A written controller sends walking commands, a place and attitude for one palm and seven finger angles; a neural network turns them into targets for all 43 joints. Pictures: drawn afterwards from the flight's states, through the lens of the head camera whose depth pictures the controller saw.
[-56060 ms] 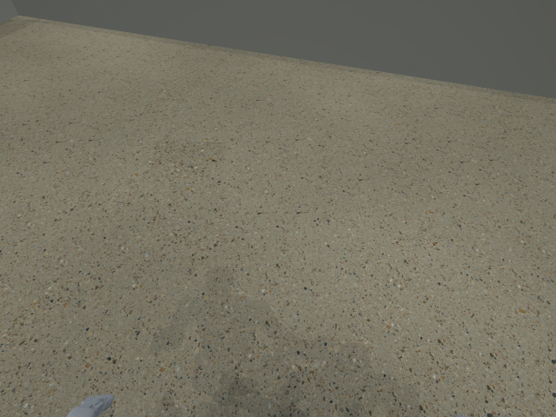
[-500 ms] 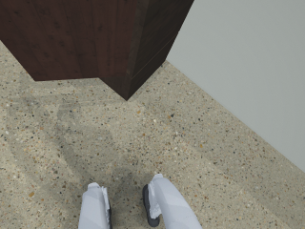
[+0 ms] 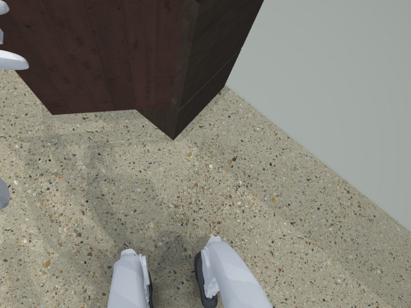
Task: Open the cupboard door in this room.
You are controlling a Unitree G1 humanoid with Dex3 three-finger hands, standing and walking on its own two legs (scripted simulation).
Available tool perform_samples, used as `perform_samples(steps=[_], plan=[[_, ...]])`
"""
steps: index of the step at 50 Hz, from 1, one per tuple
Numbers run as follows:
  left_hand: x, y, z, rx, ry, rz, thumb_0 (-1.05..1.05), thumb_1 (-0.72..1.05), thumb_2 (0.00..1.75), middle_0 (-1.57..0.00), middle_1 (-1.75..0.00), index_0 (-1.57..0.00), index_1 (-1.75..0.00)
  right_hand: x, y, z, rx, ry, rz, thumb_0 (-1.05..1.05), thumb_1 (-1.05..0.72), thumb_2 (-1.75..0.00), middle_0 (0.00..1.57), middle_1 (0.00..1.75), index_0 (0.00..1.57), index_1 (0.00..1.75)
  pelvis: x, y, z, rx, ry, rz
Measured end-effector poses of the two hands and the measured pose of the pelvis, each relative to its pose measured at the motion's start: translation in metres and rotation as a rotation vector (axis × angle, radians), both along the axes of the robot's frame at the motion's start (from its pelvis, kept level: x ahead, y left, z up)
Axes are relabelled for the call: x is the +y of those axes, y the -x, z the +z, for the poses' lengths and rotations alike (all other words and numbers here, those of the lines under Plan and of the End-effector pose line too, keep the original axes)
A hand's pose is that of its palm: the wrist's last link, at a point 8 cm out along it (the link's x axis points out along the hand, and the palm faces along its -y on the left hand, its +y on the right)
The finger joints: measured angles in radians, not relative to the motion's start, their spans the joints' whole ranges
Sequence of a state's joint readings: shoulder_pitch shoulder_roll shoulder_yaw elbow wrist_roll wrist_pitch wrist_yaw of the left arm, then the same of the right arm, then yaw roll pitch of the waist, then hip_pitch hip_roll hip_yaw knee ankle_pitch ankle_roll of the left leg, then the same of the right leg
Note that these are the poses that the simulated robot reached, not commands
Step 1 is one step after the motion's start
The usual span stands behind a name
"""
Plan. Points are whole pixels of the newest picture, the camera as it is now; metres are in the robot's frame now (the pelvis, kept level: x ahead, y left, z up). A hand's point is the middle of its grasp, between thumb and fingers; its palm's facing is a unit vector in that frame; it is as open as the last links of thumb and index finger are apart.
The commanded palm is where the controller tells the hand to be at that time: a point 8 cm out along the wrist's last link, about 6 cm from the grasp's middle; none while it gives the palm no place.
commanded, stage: slide the fingers in behind the handle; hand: left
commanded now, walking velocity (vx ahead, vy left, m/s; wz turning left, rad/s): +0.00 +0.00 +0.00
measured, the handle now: out of the picture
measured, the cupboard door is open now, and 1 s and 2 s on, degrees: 49 48 77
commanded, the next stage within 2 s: close the thumb around the handle in 0.38 s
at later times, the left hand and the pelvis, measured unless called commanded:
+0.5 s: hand out of the picture +0.57 +0.26 +0.08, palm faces +0.03 -1.00 -0.01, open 14.0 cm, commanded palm +0.56 +0.28 +0.07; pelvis +0.00 +0.00 +0.00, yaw +0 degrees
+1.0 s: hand out of the picture +0.57 +0.26 +0.08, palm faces +0.03 -1.00 +0.00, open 7.2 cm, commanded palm +0.56 +0.28 +0.07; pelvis +0.00 +0.00 +0.00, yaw +0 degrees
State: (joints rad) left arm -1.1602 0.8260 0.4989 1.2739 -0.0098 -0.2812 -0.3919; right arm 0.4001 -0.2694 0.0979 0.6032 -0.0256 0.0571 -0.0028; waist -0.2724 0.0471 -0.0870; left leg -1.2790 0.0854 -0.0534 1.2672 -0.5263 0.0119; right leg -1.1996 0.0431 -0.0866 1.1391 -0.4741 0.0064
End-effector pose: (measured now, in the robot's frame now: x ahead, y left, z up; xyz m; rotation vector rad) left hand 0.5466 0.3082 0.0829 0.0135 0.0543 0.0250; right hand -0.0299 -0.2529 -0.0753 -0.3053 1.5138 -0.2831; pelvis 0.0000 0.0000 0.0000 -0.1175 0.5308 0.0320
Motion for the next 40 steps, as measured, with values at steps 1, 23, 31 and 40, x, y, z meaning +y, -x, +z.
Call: perform_samples(steps=[1,23,31,40], plan=[[-0.001,0.000,0.000,-0.002,0.002,0.005,-0.01,-0.50,0.30,-0.30,-1.20,-0.30,-1.20,0.000,0.000,0.000,-0.001,0.000,-0.001,0.00,-0.91,-0.90,0.21,0.30,0.21,0.30,0.000,0.000,0.000,0.000,0.000,-0.001],[0.007,0.005,0.001,-0.010,-0.003,0.011,-0.01,-0.50,0.30,-0.30,-1.20,-0.30,-1.20,-0.006,-0.005,-0.003,-0.009,0.009,0.011,0.00,-0.91,-0.90,0.21,0.30,0.21,0.30,-0.002,0.001,-0.002,-0.002,0.000,0.002],[0.008,0.003,-0.003,-0.026,0.005,0.016,-0.01,-0.42,0.33,-0.31,-1.21,-0.30,-1.21,-0.003,-0.003,-0.003,-0.010,0.015,0.005,0.00,-0.91,-0.90,0.21,0.30,0.21,0.30,0.000,0.002,-0.003,0.004,0.002,-0.004],[0.013,0.008,-0.001,0.003,0.000,0.013,-0.01,-0.05,0.49,-0.33,-1.25,-0.33,-1.25,0.005,0.000,-0.002,0.005,-0.007,-0.001,0.00,-0.91,-0.90,0.21,0.30,0.21,0.30,0.003,0.000,0.000,-0.006,0.003,0.001]])
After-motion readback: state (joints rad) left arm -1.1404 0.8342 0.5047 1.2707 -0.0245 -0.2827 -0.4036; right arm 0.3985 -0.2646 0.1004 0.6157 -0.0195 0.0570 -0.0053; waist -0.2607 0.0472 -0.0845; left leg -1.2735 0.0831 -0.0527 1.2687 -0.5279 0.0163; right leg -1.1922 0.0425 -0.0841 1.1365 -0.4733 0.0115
